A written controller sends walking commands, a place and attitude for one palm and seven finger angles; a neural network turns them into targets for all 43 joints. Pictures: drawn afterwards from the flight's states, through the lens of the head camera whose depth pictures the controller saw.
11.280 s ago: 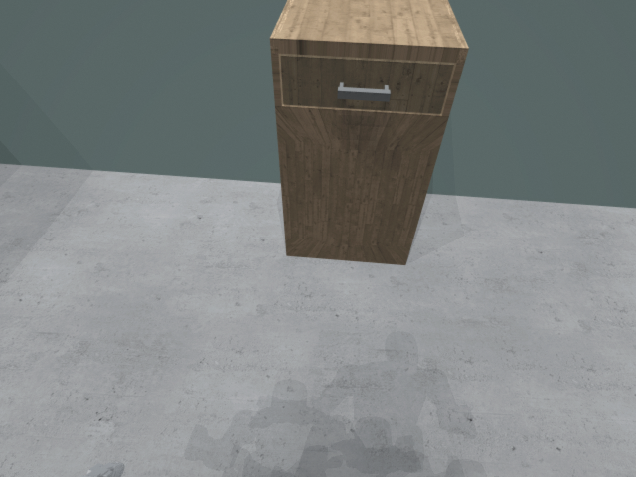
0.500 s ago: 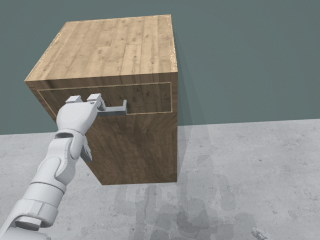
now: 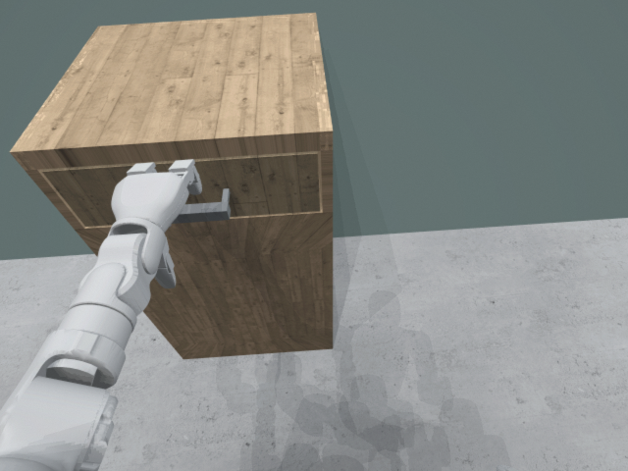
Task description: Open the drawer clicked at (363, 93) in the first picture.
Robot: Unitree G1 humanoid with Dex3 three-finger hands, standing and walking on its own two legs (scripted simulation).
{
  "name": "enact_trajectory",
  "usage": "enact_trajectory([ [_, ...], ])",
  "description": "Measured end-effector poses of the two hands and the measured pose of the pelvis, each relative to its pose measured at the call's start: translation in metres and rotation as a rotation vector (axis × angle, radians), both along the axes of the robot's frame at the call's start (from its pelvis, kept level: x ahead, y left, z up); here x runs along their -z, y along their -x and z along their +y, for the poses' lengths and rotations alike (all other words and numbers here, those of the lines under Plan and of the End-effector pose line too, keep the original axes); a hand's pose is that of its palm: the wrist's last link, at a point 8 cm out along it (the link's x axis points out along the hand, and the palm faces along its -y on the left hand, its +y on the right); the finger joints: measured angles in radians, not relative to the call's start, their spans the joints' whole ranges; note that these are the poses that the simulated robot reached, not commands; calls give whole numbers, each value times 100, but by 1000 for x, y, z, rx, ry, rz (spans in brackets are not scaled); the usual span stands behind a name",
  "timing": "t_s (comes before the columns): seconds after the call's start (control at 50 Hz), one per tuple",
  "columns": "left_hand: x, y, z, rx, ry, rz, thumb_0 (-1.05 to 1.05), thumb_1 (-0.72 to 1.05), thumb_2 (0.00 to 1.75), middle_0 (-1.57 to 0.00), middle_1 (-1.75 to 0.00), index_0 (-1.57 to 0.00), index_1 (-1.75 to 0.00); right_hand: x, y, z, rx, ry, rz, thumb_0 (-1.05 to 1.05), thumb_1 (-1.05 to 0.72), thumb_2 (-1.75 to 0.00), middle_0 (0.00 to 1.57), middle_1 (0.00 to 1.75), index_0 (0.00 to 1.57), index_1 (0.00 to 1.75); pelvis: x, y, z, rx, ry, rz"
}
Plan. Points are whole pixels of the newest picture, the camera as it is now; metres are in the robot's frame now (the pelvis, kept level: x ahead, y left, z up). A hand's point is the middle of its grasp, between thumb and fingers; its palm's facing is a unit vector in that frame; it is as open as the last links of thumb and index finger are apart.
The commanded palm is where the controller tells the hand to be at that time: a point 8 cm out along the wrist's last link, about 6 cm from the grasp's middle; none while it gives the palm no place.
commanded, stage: move the hooked fingers above the handle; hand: left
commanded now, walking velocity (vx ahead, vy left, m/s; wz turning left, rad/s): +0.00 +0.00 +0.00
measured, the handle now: (190, 204) +0.53 +0.23 +0.00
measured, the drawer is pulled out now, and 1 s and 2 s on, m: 0.00 0.00 0.00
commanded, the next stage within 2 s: lower the fingers behind the handle in 1.06 s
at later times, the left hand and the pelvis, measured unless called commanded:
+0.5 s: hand (182, 202) +0.48 +0.22 +0.06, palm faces -0.05 -0.03 -1.00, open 13.9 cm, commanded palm +0.47 +0.22 +0.12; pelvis +0.00 +0.01 -0.01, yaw -1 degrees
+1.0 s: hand (179, 204) +0.48 +0.22 +0.06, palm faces -0.03 -0.02 -1.00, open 13.8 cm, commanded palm +0.46 +0.22 +0.12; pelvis -0.01 +0.02 -0.01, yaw -2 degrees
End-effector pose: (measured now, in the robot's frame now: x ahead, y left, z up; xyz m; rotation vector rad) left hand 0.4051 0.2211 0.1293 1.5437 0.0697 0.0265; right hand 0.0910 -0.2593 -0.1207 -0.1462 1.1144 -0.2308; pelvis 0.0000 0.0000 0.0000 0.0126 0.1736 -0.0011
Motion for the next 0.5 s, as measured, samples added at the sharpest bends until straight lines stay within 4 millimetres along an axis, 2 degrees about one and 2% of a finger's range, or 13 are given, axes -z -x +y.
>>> enact_trajectory([
  [0.26,10,-30,-6,-3,-2,-1,0,-49,30,-32,-120,-32,-120,7,58,-7,79,15,136,0,-91,-90,20,30,21,30,5,2,3,7,8,49],
  [0.5,16,-60,-2,-23,3,25,0,-49,30,-32,-120,-32,-120,4,107,-3,148,38,236,0,-91,-90,20,30,21,30,8,3,10,20,19,101],
])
